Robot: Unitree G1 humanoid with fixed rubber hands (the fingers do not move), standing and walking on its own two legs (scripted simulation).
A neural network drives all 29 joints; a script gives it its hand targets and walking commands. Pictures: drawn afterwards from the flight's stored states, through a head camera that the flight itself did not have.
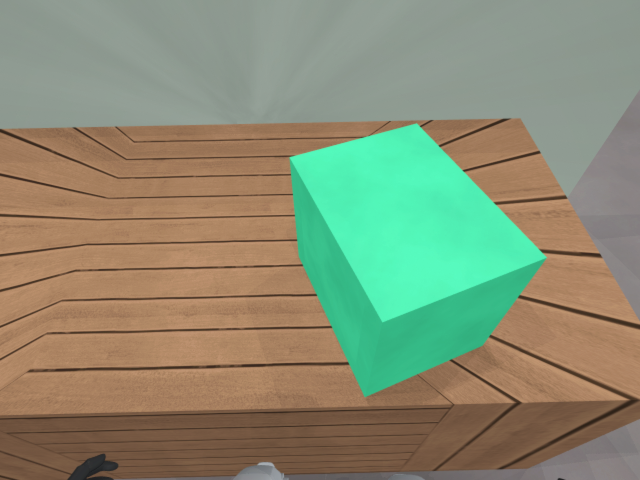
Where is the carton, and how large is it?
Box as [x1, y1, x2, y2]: [289, 123, 546, 396]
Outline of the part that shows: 416,123 289,157 299,257 364,396 482,345 546,257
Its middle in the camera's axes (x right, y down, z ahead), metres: +0.11 +0.02 +0.60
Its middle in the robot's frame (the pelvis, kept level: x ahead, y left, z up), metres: +0.44 -0.10 -0.01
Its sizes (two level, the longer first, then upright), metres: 0.288 0.214 0.241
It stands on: a pedestal, 0.59 m high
